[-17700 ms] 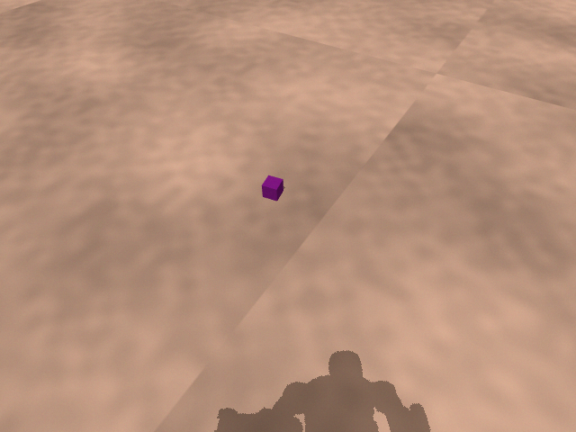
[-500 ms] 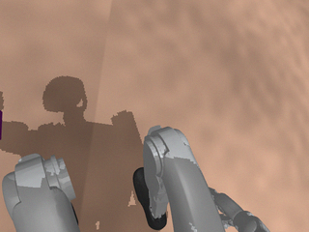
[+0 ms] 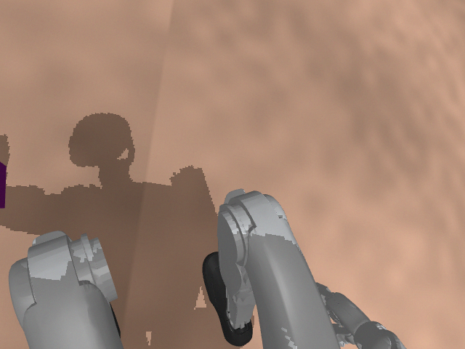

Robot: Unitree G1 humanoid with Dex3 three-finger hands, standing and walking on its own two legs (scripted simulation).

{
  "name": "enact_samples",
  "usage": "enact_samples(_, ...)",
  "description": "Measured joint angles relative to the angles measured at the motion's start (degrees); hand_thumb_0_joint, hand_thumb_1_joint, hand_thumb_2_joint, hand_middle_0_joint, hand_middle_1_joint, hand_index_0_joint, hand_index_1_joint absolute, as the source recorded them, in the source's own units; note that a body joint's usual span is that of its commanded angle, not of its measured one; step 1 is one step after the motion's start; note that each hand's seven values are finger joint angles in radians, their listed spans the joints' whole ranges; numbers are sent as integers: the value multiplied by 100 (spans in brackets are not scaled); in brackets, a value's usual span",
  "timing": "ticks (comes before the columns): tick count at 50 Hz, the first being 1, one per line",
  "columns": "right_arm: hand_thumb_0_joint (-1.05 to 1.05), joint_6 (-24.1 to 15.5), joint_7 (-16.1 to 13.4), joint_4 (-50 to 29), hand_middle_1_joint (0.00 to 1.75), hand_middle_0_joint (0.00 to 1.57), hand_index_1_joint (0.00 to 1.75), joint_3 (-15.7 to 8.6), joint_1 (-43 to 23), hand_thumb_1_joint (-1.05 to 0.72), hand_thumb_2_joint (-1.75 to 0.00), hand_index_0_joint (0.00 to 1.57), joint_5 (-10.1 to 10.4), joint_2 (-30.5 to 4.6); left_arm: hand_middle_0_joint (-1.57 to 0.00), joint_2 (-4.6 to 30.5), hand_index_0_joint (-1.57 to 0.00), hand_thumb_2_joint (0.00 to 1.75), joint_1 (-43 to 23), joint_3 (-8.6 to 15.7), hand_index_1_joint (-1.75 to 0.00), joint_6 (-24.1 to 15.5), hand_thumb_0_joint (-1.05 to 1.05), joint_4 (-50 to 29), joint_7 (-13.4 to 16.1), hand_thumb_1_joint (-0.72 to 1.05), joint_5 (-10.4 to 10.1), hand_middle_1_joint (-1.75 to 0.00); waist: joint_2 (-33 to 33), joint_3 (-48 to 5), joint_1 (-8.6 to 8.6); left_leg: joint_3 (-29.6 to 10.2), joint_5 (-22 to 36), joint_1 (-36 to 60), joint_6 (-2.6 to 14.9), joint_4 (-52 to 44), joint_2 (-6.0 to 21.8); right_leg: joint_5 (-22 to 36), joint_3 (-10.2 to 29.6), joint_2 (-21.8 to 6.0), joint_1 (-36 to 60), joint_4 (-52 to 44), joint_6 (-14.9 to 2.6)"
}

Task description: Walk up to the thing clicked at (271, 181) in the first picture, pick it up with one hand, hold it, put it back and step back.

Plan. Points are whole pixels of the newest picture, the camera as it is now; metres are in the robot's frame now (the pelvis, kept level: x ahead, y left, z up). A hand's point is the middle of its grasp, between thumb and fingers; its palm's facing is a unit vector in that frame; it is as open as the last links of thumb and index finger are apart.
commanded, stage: settle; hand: left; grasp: from above
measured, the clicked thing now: out of the picture +0.41 +0.34 -0.25
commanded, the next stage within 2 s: lift in 0.54 s
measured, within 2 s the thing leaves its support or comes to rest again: leaves its support in 0.04 s
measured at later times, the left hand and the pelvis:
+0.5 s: hand out of the picture +0.40 +0.34 -0.12, palm faces -0.49 -0.02 -0.87, open 10.6 cm; pelvis -0.01 +0.00 +0.04, yaw +3 degrees
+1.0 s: hand out of the picture +0.37 +0.34 -0.04, palm faces -0.52 -0.05 -0.85, open 10.6 cm; pelvis -0.02 +0.00 +0.09, yaw +6 degrees
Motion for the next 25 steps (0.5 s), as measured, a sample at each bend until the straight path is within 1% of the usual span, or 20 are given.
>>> enact_samples(2, 1, 39, 8, -21, 30, 20, 30, -112, 68, -93, -90, 21, 55, -10, -56, -60, -65, 66, 144, 100, -68, 14, -3, -311, -109, -16, -40, -73, 42, -37, 51, 11, 6, -22, -5, -21, -15, -14, 5, -18, -15, -8, -11)
enact_samples(4, 1, 89, 8, -19, 30, 20, 30, -245, 138, -93, -90, 21, 130, -11, -57, -152, -66, 66, 269, 106, -67, 38, -3, -671, -243, -16, -110, -73, 93, -101, 132, 37, 13, -44, -7, -61, -27, -30, 19, -39, -31, -29, -22)
enact_samples(8, 1, 203, 3, 77, 30, 20, 30, -497, 202, -93, -90, 21, 304, 13, -57, -360, -66, 65, 363, -21, -66, 95, -3, -1205, -527, -16, -260, -72, 210, -264, 305, 130, 29, -41, 4, -201, -45, -71, 76, -91, -23, -110, -36)
enact_samples(13, 1, 380, -36, 81, 30, 20, 30, -705, 180, -93, -90, 21, 546, 47, -58, -544, -67, 65, 279, -305, -65, 206, -3, -1450, -940, -16, -420, -72, 363, -441, 472, 258, 76, 46, 48, -447, -26, -51, 156, -125, 43, -299, -24)
enact_samples(15, 1, 457, -59, 66, 30, 20, 30, -743, 156, -93, -90, 21, 628, 53, -58, -608, -67, 65, 214, -411, -65, 225, -3, -1468, -1110, -16, -491, -71, 422, -489, 517, 307, 112, 96, 68, -558, -21, -26, 185, -138, 87, -391, -26)
enact_samples(18, 1, 561, -115, 5, 30, 20, 30, -762, 141, -93, -90, 21, 741, 56, -58, -668, -67, 65, 145, -493, -65, 197, -3, -1520, -1348, -16, -555, -71, 488, -500, 562, 355, 174, 190, 86, -715, -18, 25, 208, -156, 174, -529, -33)
enact_samples(22, 1, 680, -193, -65, 30, 20, 30, -759, 171, -93, -90, 21, 837, 53, -59, -688, -67, 65, 104, -512, -65, 78, -3, -1599, -1592, -16, -613, -71, 520, -489, 585, 395, 254, 303, 101, -880, -10, 105, 227, -166, 273, -679, -35)
enact_samples(25, 1, 759, -252, -78, 30, 20, 30, -747, 231, -93, -90, 21, 867, 36, -59, -678, -68, 66, 100, -480, -65, -59, -3, -1641, -1683, -17, -611, -71, 526, -502, 588, 408, 309, 344, 105, -955, -13, 156, 231, -173, 311, -748, -42)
